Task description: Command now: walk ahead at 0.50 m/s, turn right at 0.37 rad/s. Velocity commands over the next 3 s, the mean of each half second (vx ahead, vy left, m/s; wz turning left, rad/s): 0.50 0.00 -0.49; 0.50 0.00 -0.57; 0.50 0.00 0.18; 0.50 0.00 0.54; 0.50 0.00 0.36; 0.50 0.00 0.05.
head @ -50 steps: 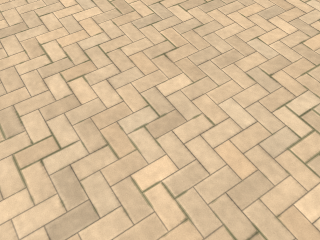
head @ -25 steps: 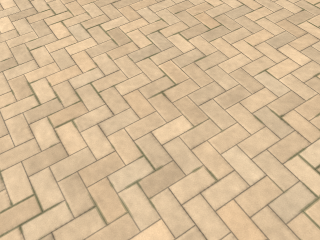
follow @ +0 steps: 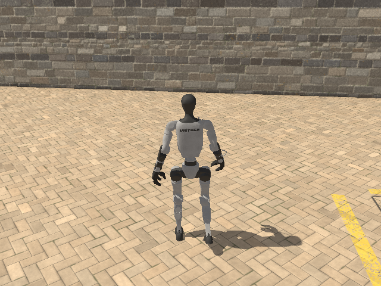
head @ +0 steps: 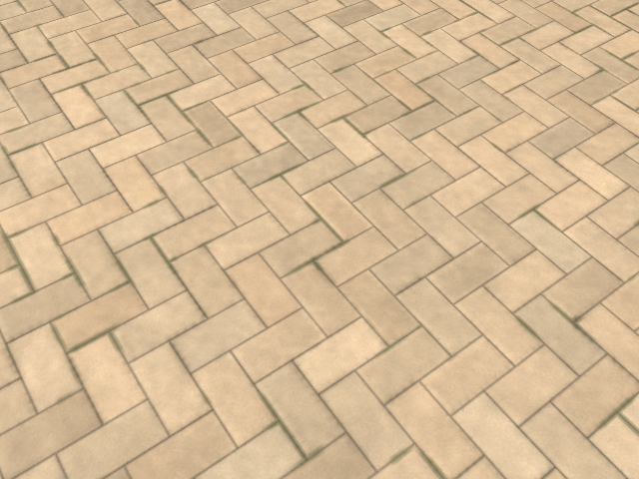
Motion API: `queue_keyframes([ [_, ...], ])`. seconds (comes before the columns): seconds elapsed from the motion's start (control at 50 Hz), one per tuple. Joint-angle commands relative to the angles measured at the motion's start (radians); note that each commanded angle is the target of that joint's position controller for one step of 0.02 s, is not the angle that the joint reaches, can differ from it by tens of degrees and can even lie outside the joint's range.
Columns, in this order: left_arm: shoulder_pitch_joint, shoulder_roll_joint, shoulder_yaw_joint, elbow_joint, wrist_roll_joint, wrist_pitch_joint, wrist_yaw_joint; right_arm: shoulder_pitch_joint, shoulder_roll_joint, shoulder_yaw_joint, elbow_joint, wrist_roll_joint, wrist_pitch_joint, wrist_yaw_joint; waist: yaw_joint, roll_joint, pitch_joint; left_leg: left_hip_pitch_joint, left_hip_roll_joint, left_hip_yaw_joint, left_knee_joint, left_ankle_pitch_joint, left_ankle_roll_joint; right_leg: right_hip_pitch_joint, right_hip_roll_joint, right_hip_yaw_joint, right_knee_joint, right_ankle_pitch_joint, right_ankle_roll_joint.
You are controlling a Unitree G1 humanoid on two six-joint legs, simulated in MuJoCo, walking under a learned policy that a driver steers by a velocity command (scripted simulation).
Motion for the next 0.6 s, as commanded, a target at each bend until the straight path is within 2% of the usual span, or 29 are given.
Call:
queue_keyframes([
  [0.02, -0.029, 0.098, 0.035, -0.086, 0.0, -0.007, 0.003, 0.083, -0.095, -0.03, -0.006, -0.011, -0.016, -0.006, -0.045, 0.143, -0.066, 0.3, 0.271, -0.298, -0.313, 0.008, 0.134, -0.296, -0.116, 0.059, 0.058, 0.138, 0.008],
  [0.06, -0.017, 0.06, 0.032, -0.085, -0.003, 0.014, 0.002, 0.066, -0.092, -0.035, 0.011, -0.011, -0.029, -0.008, -0.025, 0.129, -0.044, 0.249, 0.259, -0.204, -0.355, 0.11, 0.144, -0.275, -0.125, 0.049, 0.038, 0.172, 0.019],
  [0.1, -0.051, 0.046, 0.031, -0.104, 0.002, 0.028, 0.004, 0.069, -0.113, -0.043, 0.03, -0.013, -0.034, -0.013, -0.02, 0.101, -0.015, 0.24, 0.261, -0.131, -0.375, 0.189, 0.151, -0.32, -0.129, 0.054, -0.008, 0.232, 0.03],
  [0.14, -0.091, 0.04, 0.03, -0.123, 0.006, 0.029, 0.0, 0.081, -0.127, -0.048, 0.047, -0.015, -0.03, -0.021, -0.027, 0.087, 0.003, 0.26, 0.253, -0.065, -0.386, 0.23, 0.151, -0.358, -0.126, 0.054, -0.104, 0.318, 0.038],
  [0.22, -0.212, 0.014, 0.017, -0.165, 0.01, 0.019, -0.026, 0.103, -0.158, -0.055, 0.067, -0.008, -0.016, -0.033, -0.071, 0.068, 0.038, 0.293, 0.237, 0.052, -0.399, 0.254, 0.128, -0.328, -0.11, -0.023, -0.334, 0.473, 0.025],
  [0.3, -0.324, 0.01, 0.01, -0.227, 0.01, 0.019, -0.05, 0.166, -0.185, -0.066, 0.101, 0.01, 0.011, -0.037, -0.107, 0.057, 0.073, 0.429, 0.279, 0.101, -0.357, 0.326, 0.118, -0.367, -0.093, -0.077, -0.451, 0.432, -0.009],
  [0.32, -0.335, 0.015, 0.012, -0.24, 0.009, 0.02, -0.056, 0.17, -0.192, -0.069, 0.106, 0.015, 0.019, -0.037, -0.103, 0.062, 0.073, 0.462, 0.288, 0.112, -0.331, 0.383, 0.11, -0.364, -0.083, -0.092, -0.467, 0.397, -0.022],
  [0.36, -0.311, 0.041, 0.026, -0.255, 0.01, 0.024, -0.063, 0.152, -0.218, -0.076, 0.102, 0.023, 0.034, -0.042, -0.066, 0.093, 0.032, 0.501, 0.291, 0.143, -0.226, 0.672, 0.088, -0.278, -0.031, -0.144, -0.48, 0.303, -0.058],
  [0.38, -0.262, 0.063, 0.038, -0.251, 0.009, 0.028, -0.063, 0.142, -0.233, -0.08, 0.098, 0.027, 0.042, -0.046, -0.031, 0.115, -0.008, 0.509, 0.289, 0.154, -0.135, 0.833, 0.078, -0.2, 0.007, -0.172, -0.473, 0.248, -0.08],
  [0.4, -0.157, 0.098, 0.059, -0.229, 0.007, 0.032, -0.06, 0.128, -0.243, -0.083, 0.094, 0.03, 0.051, -0.049, 0.031, 0.119, -0.066, 0.485, 0.274, 0.166, 0.019, 0.921, 0.064, -0.063, 0.048, -0.19, -0.488, 0.223, -0.108],
  [0.42, 0.01, 0.153, 0.093, -0.187, 0.006, 0.035, -0.046, 0.111, -0.232, -0.076, 0.088, 0.033, 0.052, -0.051, 0.123, 0.091, -0.148, 0.368, 0.234, 0.186, 0.245, 0.837, 0.028, 0.192, 0.081, -0.171, -0.563, 0.287, -0.149],
  [0.44, 0.115, 0.248, 0.119, -0.162, 0.003, 0.047, -0.023, 0.147, -0.149, -0.048, 0.066, -0.006, 0.04, -0.049, 0.125, -0.096, -0.227, 0.081, 0.161, 0.182, 0.573, 0.256, -0.019, 0.482, -0.098, 0.116, -0.573, 0.332, -0.214],
  [0.46, 0.047, 0.301, 0.117, -0.2, 0.003, 0.031, -0.027, 0.196, -0.061, -0.016, 0.01, -0.009, 0.006, -0.034, 0.021, -0.257, -0.355, -0.3, -0.061, -0.006, 0.885, -0.427, -0.067, 0.74, -0.309, 0.717, -0.752, 0.104, -0.425],
  [0.48, 0.057, 0.206, 0.09, -0.21, 0.009, 0.016, -0.036, 0.077, -0.159, -0.035, -0.001, 0.028, -0.032, -0.018, 0.098, -0.095, -0.353, -0.408, -0.006, -0.168, 0.917, -0.386, -0.041, 0.728, -0.316, 0.721, -0.842, 0.056, -0.381],
  [0.5, 0.026, 0.166, 0.077, -0.206, 0.015, 0.002, -0.037, 0.013, -0.17, -0.036, -0.027, 0.053, -0.05, -0.011, 0.084, -0.06, -0.218, -0.445, 0.034, -0.156, 0.864, -0.298, -0.015, 0.611, -0.284, 0.578, -0.845, 0.109, -0.339],
  [0.52, -0.038, 0.142, 0.069, -0.21, 0.014, -0.005, -0.037, 0.014, -0.155, -0.034, -0.016, 0.037, -0.056, -0.019, 0.029, 0.037, -0.128, -0.396, 0.08, -0.155, 0.765, -0.223, -0.013, 0.453, -0.237, 0.46, -0.845, 0.225, -0.301],
  [0.54, -0.095, 0.107, 0.059, -0.222, 0.017, -0.008, -0.032, 0.024, -0.166, -0.042, -0.003, 0.01, -0.05, -0.025, -0.006, 0.032, -0.095, -0.328, 0.11, -0.156, 0.677, -0.179, -0.022, 0.345, -0.199, 0.373, -0.853, 0.325, -0.28],
  [0.56, -0.122, 0.097, 0.053, -0.237, 0.028, -0.009, -0.027, 0.045, -0.168, -0.046, 0.002, 0.003, -0.037, -0.023, -0.032, 0.006, -0.081, -0.267, 0.123, -0.159, 0.645, -0.149, -0.032, 0.269, -0.175, 0.334, -0.873, 0.388, -0.275],
  [0.6, -0.121, 0.11, 0.056, -0.24, 0.024, -0.012, -0.017, 0.057, -0.147, -0.044, -0.001, -0.009, -0.016, -0.024, -0.048, 0.005, -0.072, -0.231, 0.118, -0.139, 0.569, -0.115, -0.066, 0.191, -0.154, 0.283, -0.896, 0.489, -0.281],
])
Next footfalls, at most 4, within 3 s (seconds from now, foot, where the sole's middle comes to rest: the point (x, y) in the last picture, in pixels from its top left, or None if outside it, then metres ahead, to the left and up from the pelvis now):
0.42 right None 0.37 -0.16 -0.77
0.92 left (371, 370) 0.71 -0.09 -0.77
1.36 right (514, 359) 0.75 -0.42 -0.77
1.86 left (432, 235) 1.11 -0.26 -0.77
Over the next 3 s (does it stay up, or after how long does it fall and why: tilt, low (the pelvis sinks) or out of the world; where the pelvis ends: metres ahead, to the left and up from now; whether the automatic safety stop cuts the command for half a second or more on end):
stays up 1.56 -0.32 0.00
